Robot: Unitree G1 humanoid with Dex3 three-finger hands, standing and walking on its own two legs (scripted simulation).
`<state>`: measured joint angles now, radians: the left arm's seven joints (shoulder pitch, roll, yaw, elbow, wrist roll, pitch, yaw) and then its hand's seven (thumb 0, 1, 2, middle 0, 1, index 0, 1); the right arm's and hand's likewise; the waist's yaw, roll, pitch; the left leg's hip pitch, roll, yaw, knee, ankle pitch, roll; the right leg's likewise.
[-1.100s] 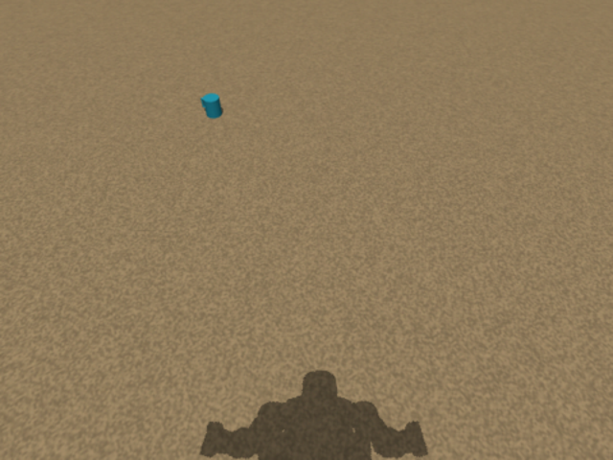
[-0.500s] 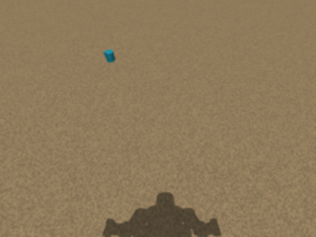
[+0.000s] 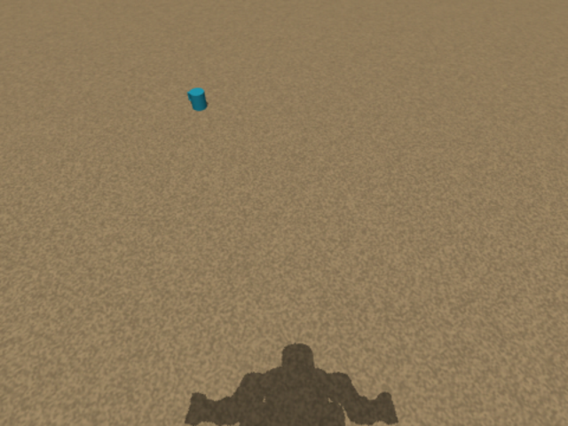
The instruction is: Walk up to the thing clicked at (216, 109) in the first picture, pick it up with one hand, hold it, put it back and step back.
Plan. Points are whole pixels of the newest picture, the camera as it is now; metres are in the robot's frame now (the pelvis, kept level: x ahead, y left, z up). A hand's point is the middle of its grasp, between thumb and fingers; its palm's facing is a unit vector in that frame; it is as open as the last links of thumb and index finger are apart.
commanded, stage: stand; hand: left
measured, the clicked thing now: (196, 98) +1.96 +0.56 -0.73
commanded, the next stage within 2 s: walk up in 0.02 s
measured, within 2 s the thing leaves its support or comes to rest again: neither
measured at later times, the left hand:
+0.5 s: hand (39, 340) +0.27 +0.44 -0.14, palm faces -0.33 -0.79 -0.52, open 7.4 cm
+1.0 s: hand (140, 194) +0.62 +0.36 -0.14, palm faces -0.50 -0.69 -0.52, open 7.4 cm
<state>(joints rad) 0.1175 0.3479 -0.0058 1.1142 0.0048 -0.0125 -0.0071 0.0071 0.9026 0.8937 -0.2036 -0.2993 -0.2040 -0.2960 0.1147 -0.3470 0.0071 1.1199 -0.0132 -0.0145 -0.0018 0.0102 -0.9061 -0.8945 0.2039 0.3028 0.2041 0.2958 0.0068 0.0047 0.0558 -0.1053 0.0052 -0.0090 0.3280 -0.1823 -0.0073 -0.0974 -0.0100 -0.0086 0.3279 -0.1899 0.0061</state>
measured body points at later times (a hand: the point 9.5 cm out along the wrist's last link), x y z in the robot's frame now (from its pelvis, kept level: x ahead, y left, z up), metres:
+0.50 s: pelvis +0.12 +0.14 -0.01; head +0.14 +0.13 +0.44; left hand +0.29 +0.48 -0.11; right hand +0.12 -0.21 -0.11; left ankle +0.16 +0.24 -0.75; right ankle +0.06 -0.01 -0.68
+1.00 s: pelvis +0.38 +0.17 -0.04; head +0.37 +0.14 +0.41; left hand +0.65 +0.39 -0.11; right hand +0.29 -0.17 -0.14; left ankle +0.52 +0.28 -0.69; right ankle +0.30 +0.01 -0.75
